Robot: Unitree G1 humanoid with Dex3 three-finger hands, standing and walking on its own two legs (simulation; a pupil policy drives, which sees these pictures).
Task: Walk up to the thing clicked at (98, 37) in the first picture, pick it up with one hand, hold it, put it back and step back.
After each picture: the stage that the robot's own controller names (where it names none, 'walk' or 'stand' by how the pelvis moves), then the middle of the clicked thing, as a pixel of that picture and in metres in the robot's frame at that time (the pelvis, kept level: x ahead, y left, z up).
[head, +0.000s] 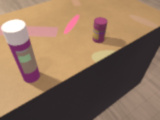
stand; (99, 30) +0.70 -0.06 +0.02
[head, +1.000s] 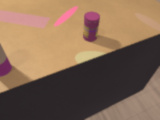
sink last; (91, 27) +0.62 -0.01 +0.06
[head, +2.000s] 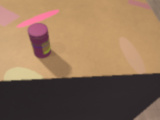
sink last; (40, 41) +0.46 +0.23 +0.06
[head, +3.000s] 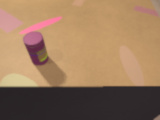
rise first; (36, 49) +0.46 +0.20 +0.06
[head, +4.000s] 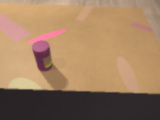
stand; (43, 56) +0.49 +0.20 +0.03
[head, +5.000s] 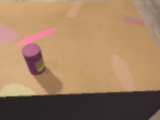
stand; (34, 60) +0.46 +0.22 +0.02
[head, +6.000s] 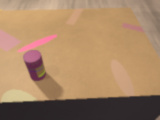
stand; (35, 66) +0.45 +0.21 +0.02
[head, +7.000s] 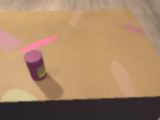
stand; (36, 66) +0.45 +0.21 +0.02
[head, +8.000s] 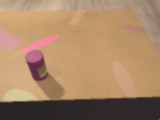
stand; (37, 66) +0.45 +0.21 +0.02
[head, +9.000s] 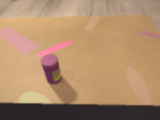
rise first; (51, 69) +0.45 +0.18 +0.02
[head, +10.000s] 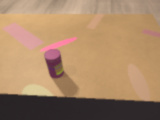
go down; (54, 64) +0.47 +0.18 +0.02
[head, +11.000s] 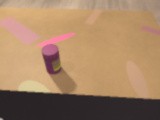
go down; (52, 59) +0.48 +0.17 +0.03
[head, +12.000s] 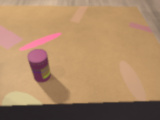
go down; (40, 66) +0.44 +0.16 +0.04
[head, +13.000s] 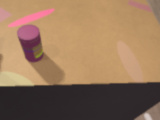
close in; (31, 44) +0.47 +0.16 +0.07
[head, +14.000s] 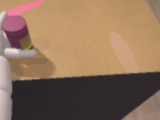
close; (19, 37) +0.49 +0.18 +0.09
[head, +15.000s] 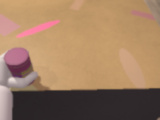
lift; (21, 68) +0.38 +0.20 +0.10
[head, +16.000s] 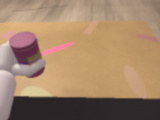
lift; (28, 55) +0.33 +0.18 +0.23
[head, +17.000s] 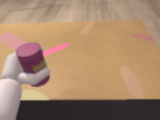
hold; (34, 65) +0.33 +0.16 +0.19
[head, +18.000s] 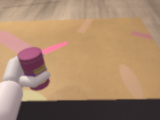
hold; (34, 69) +0.34 +0.17 +0.17
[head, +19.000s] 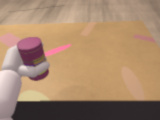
crouch; (34, 59) +0.35 +0.17 +0.20
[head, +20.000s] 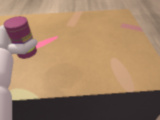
lower; (21, 38) +0.44 +0.19 +0.20
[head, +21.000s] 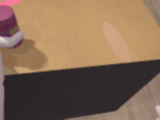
lower; (7, 28) +0.51 +0.19 +0.10
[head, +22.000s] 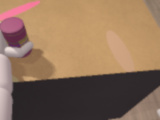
lower; (17, 38) +0.48 +0.18 +0.09
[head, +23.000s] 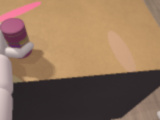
lower; (17, 39) +0.48 +0.18 +0.09
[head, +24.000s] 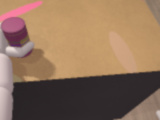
lower; (18, 38) +0.48 +0.18 +0.09
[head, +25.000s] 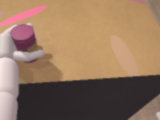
open; (26, 44) +0.47 +0.17 +0.08
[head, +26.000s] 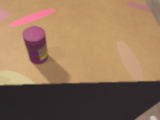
sink last; (36, 46) +0.46 +0.15 +0.08
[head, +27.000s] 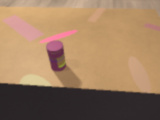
stand; (56, 56) +0.48 +0.17 +0.06
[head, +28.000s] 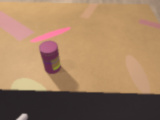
stand; (50, 57) +0.46 +0.16 +0.06
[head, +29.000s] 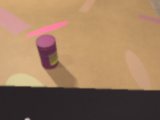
stand; (48, 52) +0.46 +0.16 +0.08
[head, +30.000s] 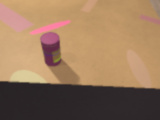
stand; (51, 50) +0.47 +0.15 +0.08
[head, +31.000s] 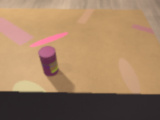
stand; (49, 61) +0.48 +0.17 +0.02
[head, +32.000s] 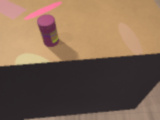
walk; (48, 31) +0.56 +0.15 +0.04
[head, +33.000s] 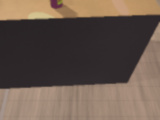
walk; out of the picture +0.82 +0.17 +0.05
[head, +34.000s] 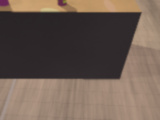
stand; out of the picture +1.09 +0.18 +0.04
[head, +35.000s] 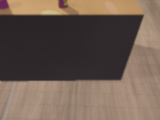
stand; out of the picture +1.05 +0.17 +0.02
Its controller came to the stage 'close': yes
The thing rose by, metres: 0.21
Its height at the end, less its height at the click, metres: +0.00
